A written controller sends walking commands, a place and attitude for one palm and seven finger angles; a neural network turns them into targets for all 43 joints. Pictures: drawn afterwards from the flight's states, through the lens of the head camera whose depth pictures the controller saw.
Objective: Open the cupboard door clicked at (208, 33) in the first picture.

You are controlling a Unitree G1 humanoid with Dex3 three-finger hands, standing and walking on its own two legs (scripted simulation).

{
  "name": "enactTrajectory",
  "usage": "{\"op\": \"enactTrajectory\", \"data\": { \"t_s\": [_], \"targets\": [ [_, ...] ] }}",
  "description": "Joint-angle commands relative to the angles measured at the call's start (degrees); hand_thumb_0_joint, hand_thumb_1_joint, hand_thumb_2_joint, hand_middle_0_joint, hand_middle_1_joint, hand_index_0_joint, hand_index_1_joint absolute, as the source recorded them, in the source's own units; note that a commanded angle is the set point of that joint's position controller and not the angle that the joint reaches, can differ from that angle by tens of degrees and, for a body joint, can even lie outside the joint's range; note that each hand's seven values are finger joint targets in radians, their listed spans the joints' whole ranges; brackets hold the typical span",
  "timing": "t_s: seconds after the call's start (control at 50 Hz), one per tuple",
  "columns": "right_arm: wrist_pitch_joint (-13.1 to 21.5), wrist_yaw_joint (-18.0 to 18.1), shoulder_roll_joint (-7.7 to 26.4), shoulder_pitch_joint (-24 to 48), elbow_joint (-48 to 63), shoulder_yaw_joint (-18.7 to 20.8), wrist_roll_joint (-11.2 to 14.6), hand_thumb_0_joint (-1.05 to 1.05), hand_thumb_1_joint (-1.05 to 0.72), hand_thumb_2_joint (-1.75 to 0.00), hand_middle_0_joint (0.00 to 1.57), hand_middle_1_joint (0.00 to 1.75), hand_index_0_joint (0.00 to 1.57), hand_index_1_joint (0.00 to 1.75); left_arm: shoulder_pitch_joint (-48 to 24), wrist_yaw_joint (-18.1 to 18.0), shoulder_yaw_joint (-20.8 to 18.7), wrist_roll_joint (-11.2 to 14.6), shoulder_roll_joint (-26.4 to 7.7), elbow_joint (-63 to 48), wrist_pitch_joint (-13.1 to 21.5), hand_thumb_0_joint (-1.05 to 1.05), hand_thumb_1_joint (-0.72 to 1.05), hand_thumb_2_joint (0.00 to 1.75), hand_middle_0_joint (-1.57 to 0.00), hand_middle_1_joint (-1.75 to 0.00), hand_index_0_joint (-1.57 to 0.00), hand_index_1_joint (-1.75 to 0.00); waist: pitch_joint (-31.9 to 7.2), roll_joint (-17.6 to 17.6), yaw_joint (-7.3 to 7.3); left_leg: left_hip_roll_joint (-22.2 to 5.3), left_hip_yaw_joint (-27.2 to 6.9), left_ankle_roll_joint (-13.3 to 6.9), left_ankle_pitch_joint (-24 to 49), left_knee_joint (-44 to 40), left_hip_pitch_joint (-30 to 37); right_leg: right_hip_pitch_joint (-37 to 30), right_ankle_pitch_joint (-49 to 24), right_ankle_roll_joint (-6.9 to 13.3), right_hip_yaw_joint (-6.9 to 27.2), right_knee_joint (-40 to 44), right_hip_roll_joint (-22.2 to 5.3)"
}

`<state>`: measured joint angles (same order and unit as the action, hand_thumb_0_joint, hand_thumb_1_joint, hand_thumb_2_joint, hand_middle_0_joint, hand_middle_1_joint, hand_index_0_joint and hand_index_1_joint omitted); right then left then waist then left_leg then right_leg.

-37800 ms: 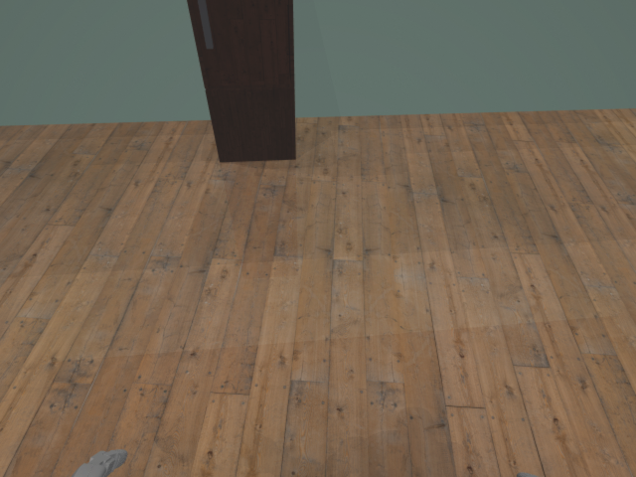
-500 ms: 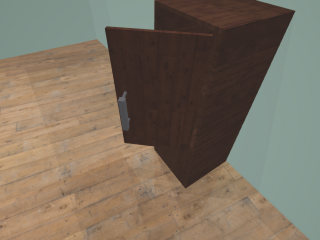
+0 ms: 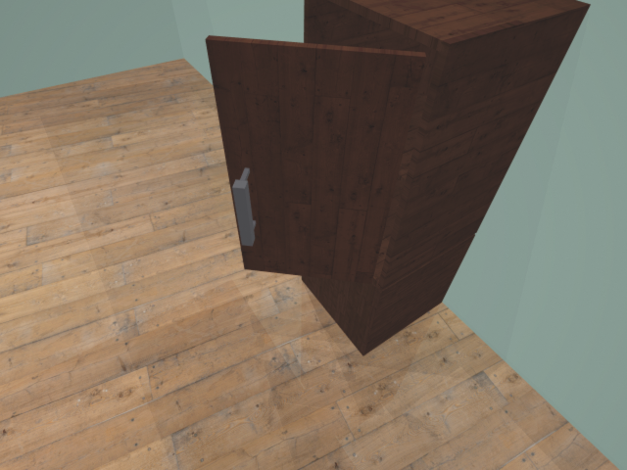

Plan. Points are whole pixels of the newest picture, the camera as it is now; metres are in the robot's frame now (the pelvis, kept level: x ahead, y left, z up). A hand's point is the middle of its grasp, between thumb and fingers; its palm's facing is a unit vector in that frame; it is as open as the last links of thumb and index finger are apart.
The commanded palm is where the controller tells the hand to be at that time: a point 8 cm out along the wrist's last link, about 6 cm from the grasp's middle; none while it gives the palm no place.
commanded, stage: come to a stop and stand still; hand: left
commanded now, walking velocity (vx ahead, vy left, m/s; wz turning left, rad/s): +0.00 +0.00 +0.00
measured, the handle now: (247, 207) +0.64 +0.18 -0.08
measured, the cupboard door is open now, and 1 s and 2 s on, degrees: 49 49 49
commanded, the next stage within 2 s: look again from close up in 0.06 s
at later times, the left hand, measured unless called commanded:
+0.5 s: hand out of the picture +0.00 +0.16 -0.18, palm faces +0.03 -0.99 -0.15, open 7.3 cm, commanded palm none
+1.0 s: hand out of the picture +0.02 +0.15 -0.18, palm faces +0.04 -0.99 -0.12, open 7.3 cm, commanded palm none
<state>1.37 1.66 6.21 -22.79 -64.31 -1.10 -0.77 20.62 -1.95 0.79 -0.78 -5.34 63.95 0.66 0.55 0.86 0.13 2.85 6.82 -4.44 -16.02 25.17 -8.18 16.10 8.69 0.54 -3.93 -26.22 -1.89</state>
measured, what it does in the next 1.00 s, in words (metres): shifts its weight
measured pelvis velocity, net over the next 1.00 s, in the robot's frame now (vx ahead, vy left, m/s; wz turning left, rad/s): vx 0.05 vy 0.00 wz -0.02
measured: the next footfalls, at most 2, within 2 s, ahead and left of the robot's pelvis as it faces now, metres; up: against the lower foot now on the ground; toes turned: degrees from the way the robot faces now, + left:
none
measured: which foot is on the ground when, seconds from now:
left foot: down 0.00-1.00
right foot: down 0.00-1.00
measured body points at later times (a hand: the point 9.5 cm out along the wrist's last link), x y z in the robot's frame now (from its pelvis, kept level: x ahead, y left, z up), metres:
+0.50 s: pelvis +0.02 +0.01 +0.00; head +0.02 +0.01 +0.45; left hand +0.00 +0.21 -0.16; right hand +0.00 -0.20 -0.16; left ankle -0.02 +0.06 -0.74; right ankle +0.06 -0.12 -0.74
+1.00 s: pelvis +0.05 +0.00 -0.01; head +0.05 +0.00 +0.44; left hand +0.02 +0.20 -0.17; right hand -0.01 -0.20 -0.17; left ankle -0.02 +0.06 -0.74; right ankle +0.06 -0.12 -0.74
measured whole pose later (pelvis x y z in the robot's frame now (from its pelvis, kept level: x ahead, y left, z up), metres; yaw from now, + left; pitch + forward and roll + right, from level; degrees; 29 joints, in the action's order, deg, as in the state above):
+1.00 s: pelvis +0.05 +0.00 -0.01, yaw -1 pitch -2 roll +0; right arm 1.3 1.7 6.8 -23.3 -65.8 -0.4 -1.1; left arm 21.5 -0.8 -0.8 -1.8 -5.2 62.5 0.1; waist 1.0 0.1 -0.4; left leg 2.6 7.8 -4.7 -22.2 27.4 -4.0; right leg 14.5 16.6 0.6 -2.6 -32.7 -1.5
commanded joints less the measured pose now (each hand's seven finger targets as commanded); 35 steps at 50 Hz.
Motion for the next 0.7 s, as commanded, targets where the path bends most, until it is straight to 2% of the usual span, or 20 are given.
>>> {"op": "enactTrajectory", "data": {
  "t_s": [0.0, 0.06, 0.14, 0.4, 0.48, 0.68],
  "targets": [
    [0.8, 0.4, 4.7, -3.8, 1.2, 1.1, 0.1, 0.0, -0.9, -0.9, 0.2, 0.3, 0.2, 0.3, 3.3, -0.5, -0.6, 0.1, -3.9, -1.7, 1.0, 0.0, 0.9, 0.9, -0.2, -0.3, -0.2, -0.3, 6.4, -0.8, 0.06, -9.1, -9.8, 1.5, -4.1, -9.7, -11.3, -4.9, 0.3, 2.0, 6.8, 3.0, -4.4],
    [1.1, 0.5, 4.6, -3.5, 1.0, 1.1, 0.1, 0.0, -0.9, -0.9, 0.2, 0.3, 0.2, 0.3, 3.1, -0.6, -0.7, 0.1, -3.9, -1.6, 1.1, 0.0, 0.9, 0.9, -0.2, -0.3, -0.2, -0.3, 5.1, 0.2, 0.08, -9.2, -9.3, 1.6, -0.7, -9.2, -9.5, -5.7, -2.4, 2.0, 6.7, 2.6, -4.6],
    [1.3, 0.7, 4.6, -3.0, 0.8, 1.2, 0.2, 0.0, -0.9, -0.9, 0.2, 0.3, 0.2, 0.3, 2.8, -0.6, -0.6, 0.1, -3.7, -1.6, 1.1, 0.0, 0.9, 0.9, -0.2, -0.3, -0.2, -0.3, 5.0, -0.6, 0.17, -9.5, -8.7, 1.6, 4.4, -8.7, -7.6, -5.7, -5.5, 1.8, 6.5, 1.8, -4.5],
    [1.2, 1.0, 5.1, -1.6, 0.5, 1.2, 0.2, 0.0, -0.9, -0.9, 0.2, 0.3, 0.2, 0.3, 2.0, -0.6, -0.9, 0.0, -4.0, -2.1, 0.6, 0.0, 0.9, 0.9, -0.2, -0.3, -0.2, -0.3, 5.0, -1.4, 0.09, -10.1, -8.4, 1.8, 10.8, -9.0, -5.1, -5.4, -6.1, 1.5, 5.6, 0.8, -4.0],
    [1.2, 1.0, 5.1, -1.3, 0.2, 1.2, 0.2, 0.0, -0.9, -0.9, 0.2, 0.3, 0.2, 0.3, 2.0, -0.6, -0.9, 0.0, -4.1, -2.0, 0.6, 0.0, 0.9, 0.9, -0.2, -0.3, -0.2, -0.3, 4.7, -0.1, 0.03, -10.0, -8.0, 1.6, 11.4, -8.3, -4.2, -5.8, -6.9, 1.5, 5.8, 1.1, -4.2],
    [1.1, 1.0, 4.9, -1.6, -0.6, 1.1, 0.2, 0.0, -0.9, -0.9, 0.2, 0.3, 0.2, 0.3, 1.8, -0.6, -0.9, 0.1, -4.2, -2.0, 0.4, 0.0, 0.9, 0.9, -0.2, -0.3, -0.2, -0.3, 5.5, -0.8, -0.08, -10.0, -8.2, 1.7, 10.9, -8.9, -4.2, -5.9, -6.0, 1.7, 5.8, 1.2, -4.1]
  ]
}}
